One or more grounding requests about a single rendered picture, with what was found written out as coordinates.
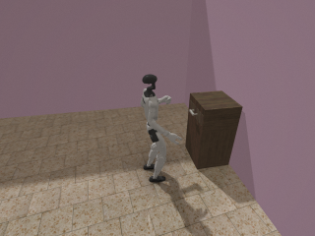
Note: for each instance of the right robot thigh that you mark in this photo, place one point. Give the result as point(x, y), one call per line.
point(157, 138)

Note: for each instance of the robot left hand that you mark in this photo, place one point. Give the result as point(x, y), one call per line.
point(166, 99)

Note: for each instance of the cabinet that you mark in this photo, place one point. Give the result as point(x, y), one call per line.
point(210, 145)

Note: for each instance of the left robot foot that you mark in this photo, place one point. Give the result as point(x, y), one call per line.
point(146, 167)

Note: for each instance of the robot right forearm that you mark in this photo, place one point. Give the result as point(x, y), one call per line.
point(159, 128)

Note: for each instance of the robot right upper arm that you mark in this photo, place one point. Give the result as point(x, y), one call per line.
point(153, 104)

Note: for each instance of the robot left upper arm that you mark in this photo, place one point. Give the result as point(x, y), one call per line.
point(142, 102)

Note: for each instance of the robot right hand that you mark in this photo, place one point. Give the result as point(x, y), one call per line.
point(172, 137)

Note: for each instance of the drawer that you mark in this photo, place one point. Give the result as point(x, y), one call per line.
point(199, 116)

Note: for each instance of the handle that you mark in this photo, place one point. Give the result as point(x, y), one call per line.
point(191, 111)

